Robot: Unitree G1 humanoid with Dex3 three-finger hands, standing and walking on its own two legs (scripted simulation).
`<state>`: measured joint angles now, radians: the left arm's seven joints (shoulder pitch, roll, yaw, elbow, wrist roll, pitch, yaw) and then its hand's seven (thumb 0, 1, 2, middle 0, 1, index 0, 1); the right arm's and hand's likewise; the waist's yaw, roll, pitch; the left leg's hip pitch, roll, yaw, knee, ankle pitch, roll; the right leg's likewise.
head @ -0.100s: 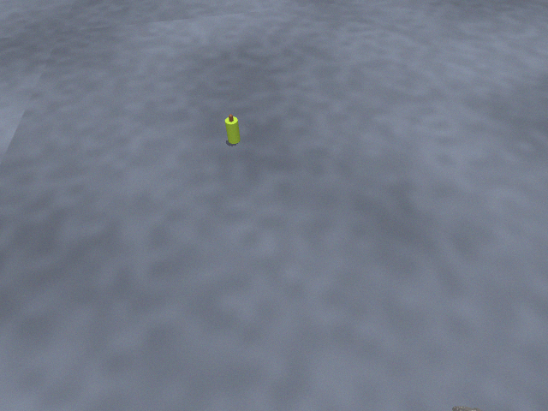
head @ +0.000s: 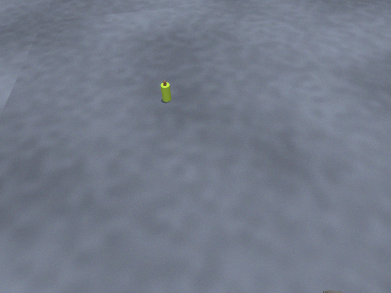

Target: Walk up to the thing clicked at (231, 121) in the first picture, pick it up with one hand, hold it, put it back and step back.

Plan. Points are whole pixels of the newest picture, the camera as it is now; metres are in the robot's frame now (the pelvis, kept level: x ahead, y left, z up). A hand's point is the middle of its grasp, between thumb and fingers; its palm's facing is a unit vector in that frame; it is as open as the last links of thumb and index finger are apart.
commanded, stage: stand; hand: left
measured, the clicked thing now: (165, 90) +1.56 +0.27 -0.69
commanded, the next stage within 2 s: walk up in 1.02 s
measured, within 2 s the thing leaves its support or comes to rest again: neither
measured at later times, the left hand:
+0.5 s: hand out of the picture +0.09 +0.25 -0.16, palm faces -0.02 -0.94 -0.34, open 7.4 cm
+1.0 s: hand out of the picture +0.07 +0.26 -0.16, palm faces -0.02 -0.94 -0.34, open 7.4 cm
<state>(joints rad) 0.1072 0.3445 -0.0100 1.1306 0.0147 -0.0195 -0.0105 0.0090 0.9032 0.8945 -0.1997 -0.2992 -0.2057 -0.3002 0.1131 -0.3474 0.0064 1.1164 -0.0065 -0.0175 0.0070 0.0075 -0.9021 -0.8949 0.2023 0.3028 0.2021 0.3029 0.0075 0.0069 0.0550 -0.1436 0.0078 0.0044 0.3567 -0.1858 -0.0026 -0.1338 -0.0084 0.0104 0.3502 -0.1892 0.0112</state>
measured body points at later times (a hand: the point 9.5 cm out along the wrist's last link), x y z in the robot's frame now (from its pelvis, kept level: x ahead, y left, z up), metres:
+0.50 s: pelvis +0.01 +0.00 +0.00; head +0.02 +0.00 +0.45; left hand +0.09 +0.30 -0.13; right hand +0.09 -0.30 -0.13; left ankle +0.01 +0.12 -0.75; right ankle +0.00 -0.13 -0.75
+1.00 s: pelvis +0.01 +0.00 +0.00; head +0.02 +0.00 +0.45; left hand +0.07 +0.31 -0.13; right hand +0.09 -0.29 -0.13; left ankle +0.01 +0.12 -0.75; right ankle +0.00 -0.13 -0.75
